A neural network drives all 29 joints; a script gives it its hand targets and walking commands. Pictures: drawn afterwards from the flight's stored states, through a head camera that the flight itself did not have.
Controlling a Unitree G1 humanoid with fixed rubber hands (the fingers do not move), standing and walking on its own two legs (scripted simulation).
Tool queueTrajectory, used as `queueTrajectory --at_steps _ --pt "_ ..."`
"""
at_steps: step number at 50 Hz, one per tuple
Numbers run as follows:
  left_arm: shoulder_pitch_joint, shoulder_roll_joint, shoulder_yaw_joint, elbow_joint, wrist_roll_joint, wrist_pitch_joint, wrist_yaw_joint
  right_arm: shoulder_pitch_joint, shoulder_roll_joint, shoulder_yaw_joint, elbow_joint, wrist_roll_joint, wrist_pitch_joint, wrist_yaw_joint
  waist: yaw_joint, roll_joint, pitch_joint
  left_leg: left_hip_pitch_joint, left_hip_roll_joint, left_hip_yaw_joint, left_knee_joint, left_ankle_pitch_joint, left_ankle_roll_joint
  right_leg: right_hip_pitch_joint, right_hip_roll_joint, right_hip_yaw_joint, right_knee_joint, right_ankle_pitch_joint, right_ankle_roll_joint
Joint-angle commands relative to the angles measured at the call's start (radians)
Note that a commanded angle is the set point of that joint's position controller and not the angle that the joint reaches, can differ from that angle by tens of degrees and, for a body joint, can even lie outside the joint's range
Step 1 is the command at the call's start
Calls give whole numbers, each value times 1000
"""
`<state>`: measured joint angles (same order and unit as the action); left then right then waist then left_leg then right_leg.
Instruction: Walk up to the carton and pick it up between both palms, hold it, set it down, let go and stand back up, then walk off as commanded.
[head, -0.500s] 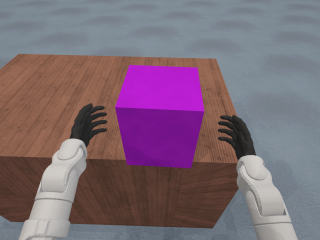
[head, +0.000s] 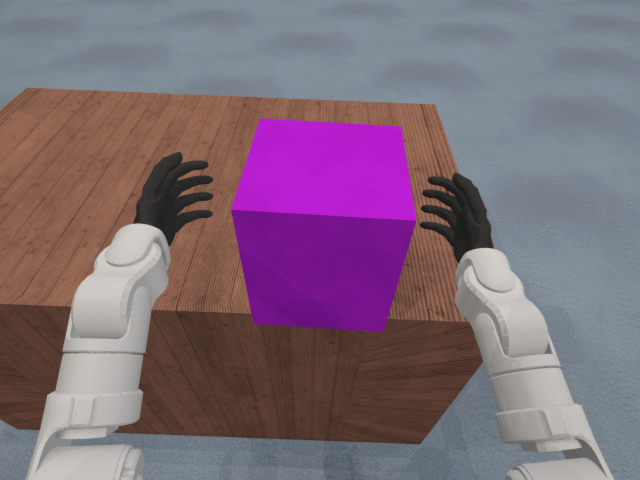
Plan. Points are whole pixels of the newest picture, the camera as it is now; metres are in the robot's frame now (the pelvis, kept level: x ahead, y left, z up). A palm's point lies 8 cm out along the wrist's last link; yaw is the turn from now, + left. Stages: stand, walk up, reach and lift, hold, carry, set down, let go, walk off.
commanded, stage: reach and lift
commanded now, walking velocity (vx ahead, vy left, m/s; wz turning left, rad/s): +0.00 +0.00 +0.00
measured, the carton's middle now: (324, 229) +0.46 +0.00 +0.05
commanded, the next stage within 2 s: none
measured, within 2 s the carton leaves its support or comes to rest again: neither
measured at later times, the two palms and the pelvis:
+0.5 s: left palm (160, 157) +0.42 +0.20 +0.20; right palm (450, 194) +0.41 -0.16 +0.16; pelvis +0.00 +0.00 +0.00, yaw +0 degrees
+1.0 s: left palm (161, 167) +0.45 +0.21 +0.17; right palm (445, 182) +0.44 -0.16 +0.16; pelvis +0.01 +0.01 +0.00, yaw +0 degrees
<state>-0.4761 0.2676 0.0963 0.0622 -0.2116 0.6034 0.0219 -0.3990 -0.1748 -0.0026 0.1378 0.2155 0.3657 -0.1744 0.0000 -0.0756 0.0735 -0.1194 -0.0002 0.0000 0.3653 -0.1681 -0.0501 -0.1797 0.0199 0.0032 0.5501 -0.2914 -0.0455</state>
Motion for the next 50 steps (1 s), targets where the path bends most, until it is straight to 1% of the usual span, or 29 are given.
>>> queueTrajectory --at_steps 1,2,3,4,7,8,9,12,14,16,17,18,20,21,24,25,26,28,31,35,38,40,41,43,44,45,48,49,50 --pt "-613 190 89 289 42 4 30 -653 -197 -68 155 91 33 1 -8 19 -288 -96 -1 14 -65 -44 84 84 -69 112 -272 142 90" --pt "-624 183 78 299 28 -22 38 -678 -200 -88 156 90 17 3 -9 28 -301 -95 -3 20 -60 -43 78 73 -55 103 -266 120 88" --pt "-635 193 75 215 0 -36 49 -701 -191 -78 78 94 -3 1 -4 9 -380 -98 -10 20 -57 4 88 119 -47 95 -245 193 91" --pt "-688 198 59 253 -19 -50 53 -761 -202 -86 100 90 -14 -1 -23 -13 -396 -102 -10 17 -44 11 91 129 -43 79 -224 276 94" --pt "-810 249 40 213 -28 -105 61 -841 -213 -104 92 71 -44 -14 -38 18 -505 -126 -24 20 -28 39 85 211 -63 97 -182 462 115" --pt "-897 259 38 329 -47 -128 66 -948 -224 -114 142 62 -39 -4 -11 4 -491 -200 -12 19 -27 -36 90 154 -66 103 -181 339 109" --pt "-884 278 27 266 -43 -140 66 -899 -194 -93 130 72 -41 -7 -25 16 -564 -173 -15 24 -5 36 87 221 -81 124 -177 427 110" --pt "-908 282 29 391 -47 -161 63 -923 -224 -111 216 61 -36 -13 -25 11 -523 -193 -6 21 -22 5 81 186 -78 112 -171 420 112" --pt "-944 248 -10 480 -57 -157 64 -955 -233 -138 359 43 -27 -7 -72 42 -510 -157 3 21 -19 -2 73 138 -54 68 -191 370 79" --pt "-929 234 -21 514 -33 -155 55 -932 -221 -121 433 49 -25 -9 -77 80 -513 -126 -2 22 -16 37 62 145 -53 71 -179 478 83" --pt "-946 233 -11 542 -26 -157 49 -979 -220 -98 420 74 -27 -8 -56 69 -530 -132 -1 23 -22 33 68 146 -45 63 -177 471 80" --pt "-970 228 -31 515 -59 -170 46 -1012 -232 -112 389 75 -40 -8 -77 49 -578 -124 0 20 -15 55 66 147 -44 56 -173 515 83" --pt "-980 231 -21 561 -43 -182 46 -1023 -221 -91 440 82 -50 -7 -61 54 -613 -148 -3 21 -13 76 64 168 -44 62 -173 541 83" --pt "-984 227 -21 648 -43 -182 38 -1047 -214 -69 462 104 -51 -7 -45 50 -562 -166 -7 20 -7 67 67 159 -54 64 -181 543 87" --pt "-1069 273 -11 612 -46 -207 47 -1127 -247 -82 412 115 -72 -13 -38 55 -715 -175 -15 24 18 135 56 191 -42 57 -145 646 90" --pt "-1103 282 -28 597 -57 -210 42 -1144 -255 -76 416 119 -79 -12 -49 52 -718 -158 -18 26 14 162 58 198 -45 56 -146 693 100" --pt "-1150 277 -42 643 -63 -224 42 -1181 -244 -89 504 115 -74 -10 -59 60 -697 -188 -15 15 15 96 56 165 -45 55 -154 604 91" --pt "-1148 286 -45 703 -86 -241 55 -1236 -273 -96 486 101 -78 -4 -40 45 -699 -230 -6 18 17 80 57 147 -42 51 -144 602 83" --pt "-1214 277 -76 751 -113 -273 47 -1243 -266 -116 536 78 -87 -3 -76 36 -741 -239 -5 6 30 93 51 142 -43 51 -135 645 86" --pt "-1188 255 -69 796 -55 -303 54 -1218 -238 -82 635 96 -99 0 -59 105 -755 -181 -2 19 43 154 28 118 -30 42 -138 663 74" --pt "-1126 238 -71 961 -39 -309 41 -1183 -246 -83 745 78 -110 0 -58 66 -690 -170 -2 12 44 153 27 65 -19 32 -153 628 77" --pt "-1114 212 -82 981 -40 -335 31 -1165 -227 -87 760 81 -129 0 -72 83 -675 -163 -6 9 41 141 24 63 -20 31 -164 606 76" --pt "-1060 181 -73 933 -40 -349 26 -1146 -201 -53 699 100 -150 1 -43 78 -741 -152 -13 19 48 221 24 113 -18 33 -150 712 80" --pt "-1062 181 -91 965 -50 -392 22 -1156 -203 -67 722 73 -175 -2 -64 66 -710 -163 -11 13 55 210 22 102 -22 31 -134 707 88" --pt "-1027 166 -83 969 -41 -407 22 -1131 -183 -39 725 98 -188 5 -34 72 -709 -149 -9 19 66 238 19 103 -23 40 -134 720 82" --pt "-1029 148 -102 1001 -35 -431 17 -1107 -176 -39 798 79 -190 10 -61 71 -678 -166 -7 9 62 193 22 83 -30 39 -143 676 83" --pt "-1013 144 -99 1042 -61 -506 0 -1091 -132 -35 779 56 -228 8 -59 27 -700 -198 -9 12 68 187 26 103 -39 39 -123 683 95" --pt "-1038 128 -103 1030 -45 -536 5 -1099 -140 -63 801 45 -250 12 -81 67 -748 -168 -2 4 59 213 20 80 -33 36 -113 689 88" --pt "-963 107 -104 998 -48 -565 6 -1037 -127 -22 786 77 -279 15 -49 80 -765 -133 -4 17 83 267 8 62 -26 28 -108 730 87"
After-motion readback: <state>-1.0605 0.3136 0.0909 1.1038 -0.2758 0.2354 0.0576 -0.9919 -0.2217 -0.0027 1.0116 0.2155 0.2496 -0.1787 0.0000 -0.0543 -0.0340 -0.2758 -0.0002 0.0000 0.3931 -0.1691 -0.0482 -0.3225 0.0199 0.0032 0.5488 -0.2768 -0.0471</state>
